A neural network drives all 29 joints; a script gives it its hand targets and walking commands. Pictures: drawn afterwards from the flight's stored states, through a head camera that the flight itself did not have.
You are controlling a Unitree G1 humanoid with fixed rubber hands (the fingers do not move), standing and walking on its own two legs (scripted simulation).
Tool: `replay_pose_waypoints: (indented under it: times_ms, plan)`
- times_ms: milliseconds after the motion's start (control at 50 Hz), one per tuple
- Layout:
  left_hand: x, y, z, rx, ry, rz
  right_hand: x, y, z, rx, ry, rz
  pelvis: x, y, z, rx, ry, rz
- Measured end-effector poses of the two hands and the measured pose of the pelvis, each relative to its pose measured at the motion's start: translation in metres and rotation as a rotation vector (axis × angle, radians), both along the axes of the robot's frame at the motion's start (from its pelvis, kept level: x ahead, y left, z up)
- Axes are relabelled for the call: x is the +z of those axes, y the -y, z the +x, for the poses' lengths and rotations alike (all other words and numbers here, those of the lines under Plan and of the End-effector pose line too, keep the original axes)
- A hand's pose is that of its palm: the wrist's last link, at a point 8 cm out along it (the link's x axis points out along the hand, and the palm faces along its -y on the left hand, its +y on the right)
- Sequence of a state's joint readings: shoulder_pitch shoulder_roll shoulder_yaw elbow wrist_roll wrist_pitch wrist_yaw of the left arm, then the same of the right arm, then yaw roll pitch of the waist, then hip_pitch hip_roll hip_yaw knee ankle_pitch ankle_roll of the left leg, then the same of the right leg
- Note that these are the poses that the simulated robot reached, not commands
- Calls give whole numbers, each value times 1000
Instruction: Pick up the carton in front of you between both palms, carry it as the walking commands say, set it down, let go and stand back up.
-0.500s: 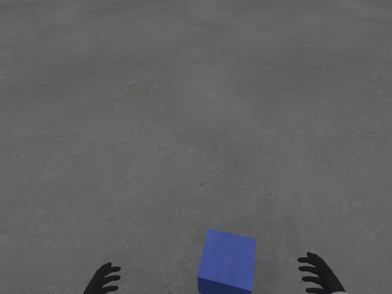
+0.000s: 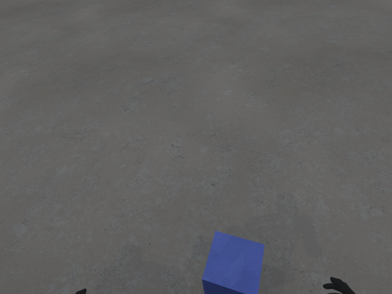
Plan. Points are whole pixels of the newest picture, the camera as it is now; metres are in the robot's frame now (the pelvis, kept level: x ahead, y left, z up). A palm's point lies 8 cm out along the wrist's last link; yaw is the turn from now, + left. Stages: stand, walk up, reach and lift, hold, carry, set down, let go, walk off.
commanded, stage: stand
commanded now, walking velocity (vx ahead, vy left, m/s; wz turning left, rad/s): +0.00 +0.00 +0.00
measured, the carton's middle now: (233, 270) +0.37 -0.09 -0.65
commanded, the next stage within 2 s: none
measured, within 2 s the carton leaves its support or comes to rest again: neither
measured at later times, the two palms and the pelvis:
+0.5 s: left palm out of the picture +0.09 +0.30 -0.09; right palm out of the picture +0.09 -0.30 -0.10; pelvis -0.01 +0.00 +0.01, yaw +0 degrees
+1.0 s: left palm out of the picture +0.07 +0.31 -0.09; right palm out of the picture +0.06 -0.30 -0.10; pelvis -0.02 +0.00 +0.01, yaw +0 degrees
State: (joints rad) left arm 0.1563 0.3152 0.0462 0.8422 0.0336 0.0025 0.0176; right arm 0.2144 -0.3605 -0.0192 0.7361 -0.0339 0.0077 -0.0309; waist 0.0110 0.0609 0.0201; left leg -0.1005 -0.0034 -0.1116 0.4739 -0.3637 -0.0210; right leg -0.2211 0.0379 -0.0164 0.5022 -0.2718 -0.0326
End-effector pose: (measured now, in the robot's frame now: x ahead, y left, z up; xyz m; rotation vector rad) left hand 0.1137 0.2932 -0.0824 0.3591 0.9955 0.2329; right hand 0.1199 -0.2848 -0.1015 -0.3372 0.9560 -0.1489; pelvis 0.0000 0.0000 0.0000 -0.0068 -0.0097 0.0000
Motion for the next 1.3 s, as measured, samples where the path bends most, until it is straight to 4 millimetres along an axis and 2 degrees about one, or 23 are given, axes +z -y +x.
replay_pose_waypoints:
  times_ms: [200,700,1300]
  plan:
    - [-4,-2,-11,27,-28,-12,2,6,-9,1,-28,-20,3,1,-3,4,15,1]
    - [-5,-15,-37,41,-90,-5,0,14,-46,-22,-110,-38,7,-2,-19,-3,35,6]
    - [-5,-21,-42,29,-122,4,-1,20,-62,-48,-162,-44,9,-3,-24,-10,37,8]
